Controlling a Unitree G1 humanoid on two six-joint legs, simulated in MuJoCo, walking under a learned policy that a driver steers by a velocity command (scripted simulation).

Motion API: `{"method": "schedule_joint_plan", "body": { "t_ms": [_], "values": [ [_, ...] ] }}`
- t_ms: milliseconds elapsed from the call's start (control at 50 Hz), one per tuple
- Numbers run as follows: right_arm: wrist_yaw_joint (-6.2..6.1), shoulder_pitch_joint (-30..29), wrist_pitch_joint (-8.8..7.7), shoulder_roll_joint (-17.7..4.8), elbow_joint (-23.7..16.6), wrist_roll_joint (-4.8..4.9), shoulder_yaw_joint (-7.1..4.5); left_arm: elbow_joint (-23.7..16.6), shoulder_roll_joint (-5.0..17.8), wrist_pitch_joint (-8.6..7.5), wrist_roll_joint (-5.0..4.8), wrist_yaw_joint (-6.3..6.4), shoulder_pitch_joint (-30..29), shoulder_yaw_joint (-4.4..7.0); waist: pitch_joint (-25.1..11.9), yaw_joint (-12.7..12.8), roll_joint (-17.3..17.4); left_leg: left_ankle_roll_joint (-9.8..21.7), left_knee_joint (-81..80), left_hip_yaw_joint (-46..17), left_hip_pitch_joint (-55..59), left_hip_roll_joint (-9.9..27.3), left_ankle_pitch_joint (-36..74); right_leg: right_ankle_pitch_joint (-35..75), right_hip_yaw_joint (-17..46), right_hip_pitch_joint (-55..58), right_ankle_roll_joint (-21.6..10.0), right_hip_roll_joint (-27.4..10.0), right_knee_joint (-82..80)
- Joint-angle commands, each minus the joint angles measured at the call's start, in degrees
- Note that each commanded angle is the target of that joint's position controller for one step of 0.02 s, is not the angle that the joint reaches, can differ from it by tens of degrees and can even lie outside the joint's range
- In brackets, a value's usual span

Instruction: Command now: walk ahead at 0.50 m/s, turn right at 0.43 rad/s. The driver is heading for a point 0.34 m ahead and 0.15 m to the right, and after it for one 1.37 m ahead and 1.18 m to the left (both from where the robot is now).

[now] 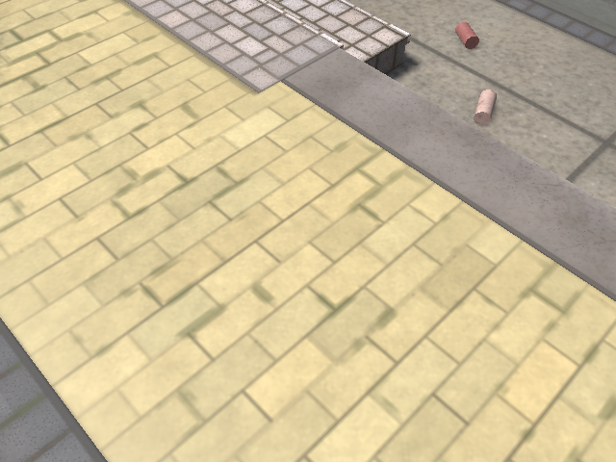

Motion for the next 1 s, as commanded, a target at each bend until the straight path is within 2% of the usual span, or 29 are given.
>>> {"method": "schedule_joint_plan", "body": {
  "t_ms": [20,60,140,200,240,280,300,320,340,360,380,400,420,440,460,480,520,560,660,760,820,860,880,900,920,940,960,980,1000],
  "values": [
    [-0.30,-1.7,-1.57,-6.9,-2.0,0.03,-1.86,-3.8,2.3,1.02,0.24,0.36,1.1,1.00,-1.0,1.0,7.2,8.9,-15.6,-11.5,4.3,16.8,7.7,4.6,2.8,-7.0,0.7,-4.3,-2.0],
    [-0.76,-1.1,-1.42,-8.0,-1.2,-0.08,-2.34,-5.0,2.0,1.09,0.63,0.13,-1.5,0.92,-0.1,0.7,6.4,8.8,-16.4,-7.4,5.6,16.3,10.5,10.1,2.6,-9.5,1.2,-4.4,-7.6],
    [-1.65,-0.1,-0.51,-9.7,-0.4,0.28,-2.83,-7.0,0.7,0.22,0.74,-1.61,-8.4,0.27,1.3,-1.6,5.2,7.2,-16.9,0.3,7.5,14.7,13.1,20.7,-1.9,-7.2,0.7,-3.4,-21.6],
    [-1.92,2.5,0.58,-11.0,0.9,1.10,-3.39,-9.3,0.7,0.27,0.69,-2.63,-13.3,0.10,2.8,-3.2,4.6,6.7,-16.0,2.3,13.0,16.6,14.2,20.7,-3.9,-8.3,-0.3,-2.8,-27.1],
    [-1.94,3.2,1.55,-12.0,1.5,1.83,-3.82,-10.6,1.5,0.45,0.71,-3.16,-14.7,0.40,3.1,-2.8,4.9,5.8,-13.4,3.4,17.5,17.9,18.9,17.0,-5.0,-8.6,-1.7,-1.9,-29.2],
    [-1.80,4.3,2.21,-12.9,2.6,2.55,-4.02,-11.1,2.2,0.50,1.25,-3.22,-13.5,0.89,1.4,-0.9,5.7,5.6,-8.1,3.4,19.0,18.7,33.7,10.5,-6.7,-2.7,-3.9,1.2,-30.4],
    [-1.73,3.8,2.56,-13.4,3.0,2.77,-4.03,-10.2,3.6,0.54,1.40,-3.10,-9.4,1.75,-1.1,2.2,6.5,5.1,-2.1,3.6,19.0,18.4,40.9,8.2,-7.7,3.4,-5.2,3.2,-31.6],
    [-1.75,2.6,2.96,-12.7,3.2,2.80,-3.53,-7.4,6.1,0.52,1.21,-2.71,-0.2,3.33,-5.4,7.6,5.6,3.7,8.6,5.1,15.4,16.2,42.6,11.5,-8.8,16.0,-6.8,5.5,-35.5],
    [-1.76,3.4,2.77,-9.9,2.7,1.68,-2.21,-4.6,10.7,0.79,1.12,-1.71,9.6,5.12,-11.5,11.4,1.1,1.7,24.5,5.3,2.8,13.5,29.0,13.3,-1.2,33.9,-9.0,0.7,-34.7],
    [-0.94,10.5,1.70,-1.8,1.2,0.70,0.44,-4.2,16.8,0.48,1.37,-1.07,9.9,5.67,-18.1,5.0,-13.1,-2.0,46.7,2.2,-19.6,2.1,-19.0,3.4,29.0,50.4,-18.9,-16.3,-40.1],
    [-0.55,6.0,0.08,-7.0,2.4,2.94,-0.63,-5.8,11.7,-0.41,1.40,-1.21,10.4,4.18,-23.2,9.0,-5.9,-1.4,54.4,-11.6,-23.7,0.4,-25.5,-0.3,38.5,49.5,-20.3,-19.9,-47.5],
    [-0.31,0.0,-0.67,-10.1,0.1,5.10,-1.79,-5.2,9.2,-1.25,1.98,-1.36,7.0,3.26,-14.2,8.9,-4.3,-0.3,55.3,-12.2,-28.6,3.1,-21.3,4.1,28.1,43.6,-16.7,-17.9,-48.3],
    [-0.58,-1.6,-0.99,-9.3,-0.2,4.51,-1.62,-5.2,7.5,-1.72,1.87,-1.38,3.1,2.74,-9.6,6.5,-2.2,0.2,51.1,-11.8,-27.8,6.5,-15.6,8.5,20.0,36.3,-14.0,-15.4,-48.6],
    [-0.87,-2.0,-0.78,-9.0,0.4,3.26,-1.93,-5.1,5.1,-2.04,1.97,-1.44,-0.5,2.15,-6.4,4.7,-1.4,-0.1,47.5,-11.8,-25.7,8.3,-11.6,11.8,14.4,30.3,-12.4,-13.2,-50.2],
    [-0.91,0.2,0.12,-8.9,1.4,3.07,-2.30,-5.3,3.0,-2.56,2.47,-1.39,-2.9,1.58,-5.3,2.6,-2.7,-0.3,45.8,-12.6,-22.0,9.7,-8.1,14.1,9.9,26.2,-11.1,-11.6,-52.3],
    [-0.89,2.0,1.10,-8.1,2.3,3.14,-2.32,-5.1,2.4,-3.10,2.75,-1.37,-3.9,1.50,-5.0,1.5,-3.0,-0.7,45.0,-12.8,-19.5,9.9,-6.1,15.1,7.6,23.7,-10.7,-11.1,-54.2],
    [-1.06,2.7,2.66,-6.0,2.7,3.04,-2.10,-4.1,3.0,-4.21,2.77,-1.20,-4.4,1.71,-3.0,0.3,-1.0,-1.5,42.7,-12.9,-19.8,10.0,-3.5,19.2,2.6,21.2,-10.8,-10.7,-56.8],
    [-1.21,0.5,3.28,-5.3,1.9,2.84,-2.06,-3.0,3.8,-4.57,3.21,-0.65,-3.8,1.97,-1.0,0.5,0.0,-2.3,38.7,-13.7,-23.3,9.6,1.2,21.8,-1.7,21.3,-10.2,-10.2,-58.2],
    [0.01,-6.5,2.62,-3.5,-0.5,2.03,-1.31,-1.4,5.0,-4.26,2.87,0.43,-2.8,1.98,1.6,2.8,0.1,-2.4,21.5,-9.5,-23.7,7.9,15.1,22.7,-10.9,23.2,-7.6,-8.1,-59.9],
    [1.80,-13.9,2.50,-2.7,-4.8,1.93,-0.50,1.6,6.3,-2.43,1.78,0.80,2.0,2.51,3.9,5.3,0.9,0.1,13.6,-5.4,-28.1,6.3,11.6,31.7,-14.2,34.3,-7.1,-11.6,-55.8],
    [2.74,-11.9,2.76,-4.5,-6.3,2.15,-1.37,1.3,8.3,-0.92,1.30,1.37,0.5,3.01,0.6,2.3,-1.8,3.0,13.1,-0.9,-21.9,2.1,3.7,55.9,-16.2,38.1,-5.6,-12.4,-47.2],
    [2.51,-2.4,3.24,-8.1,-4.9,2.51,-3.32,0.8,9.9,0.01,1.09,1.82,-1.2,3.32,-5.1,-3.6,-3.4,5.9,13.2,0.9,-9.2,-1.8,-0.6,67.6,-16.8,36.4,-4.1,-11.7,-33.0],
    [1.67,6.8,3.41,-11.3,-2.8,2.47,-5.15,0.3,10.0,-0.01,0.78,1.93,-2.7,3.16,-9.5,-8.9,-1.5,8.3,8.3,-1.3,5.4,-3.1,2.8,60.6,-17.6,29.2,-2.1,-9.2,-19.8],
    [0.26,11.7,4.10,-16.2,-1.6,2.40,-6.31,-0.8,5.1,-0.87,2.77,1.63,-0.8,1.67,-13.7,-7.9,9.9,11.8,8.2,-18.4,21.0,7.8,5.5,21.8,-17.1,12.9,0.5,-4.2,-1.0],
    [0.63,9.0,3.19,-18.5,-3.6,2.03,-6.29,-3.6,-0.2,-3.10,2.45,0.49,2.9,-0.20,-21.3,-2.4,17.8,25.0,-2.0,-54.0,36.8,20.1,-6.0,-16.2,-5.3,-9.3,3.2,8.7,16.4],
    [0.84,9.7,2.64,-13.6,-3.9,1.77,-4.96,-4.4,5.4,-5.37,0.23,-0.54,-4.4,0.86,-20.2,-6.7,9.0,21.9,-6.9,-52.2,36.5,19.5,-8.4,-13.5,3.3,-15.6,1.4,5.1,18.0],
    [0.74,7.2,1.95,-11.0,-4.0,1.81,-4.39,-5.7,6.2,-6.42,-1.10,-0.92,-7.8,1.01,-12.5,-5.8,6.6,19.3,-7.2,-43.3,29.6,17.6,-6.0,-8.2,2.6,-17.8,0.0,2.4,14.1],
    [0.81,3.3,1.43,-9.5,-4.7,2.01,-3.93,-5.1,5.5,-6.72,-0.14,-0.45,-8.0,0.95,-7.4,-2.6,1.0,17.2,-7.3,-36.6,20.4,14.8,0.6,-4.3,2.1,-15.0,0.0,-0.2,8.4],
    [0.58,0.3,1.22,-7.6,-5.4,1.92,-3.40,-4.5,6.2,-6.33,1.51,-0.01,-7.6,1.50,-5.4,-0.7,0.8,16.0,-7.8,-31.7,14.0,12.6,6.8,-2.0,1.9,-11.2,0.6,-1.8,3.4]
  ]
}}
Velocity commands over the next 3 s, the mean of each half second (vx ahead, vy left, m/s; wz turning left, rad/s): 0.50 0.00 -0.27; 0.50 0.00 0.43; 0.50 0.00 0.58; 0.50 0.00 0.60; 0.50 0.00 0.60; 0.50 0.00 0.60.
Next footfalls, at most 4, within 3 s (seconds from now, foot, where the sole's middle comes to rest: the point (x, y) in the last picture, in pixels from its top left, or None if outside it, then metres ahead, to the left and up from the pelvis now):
0.34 right None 0.33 -0.18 -0.78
0.88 left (305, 381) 0.66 0.01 -0.78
1.36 right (356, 266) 0.98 -0.12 -0.78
1.88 left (218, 235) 1.09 0.25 -0.78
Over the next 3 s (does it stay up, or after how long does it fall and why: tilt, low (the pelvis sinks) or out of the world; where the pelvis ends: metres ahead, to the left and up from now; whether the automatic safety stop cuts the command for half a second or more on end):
stays up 1.33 0.57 -0.01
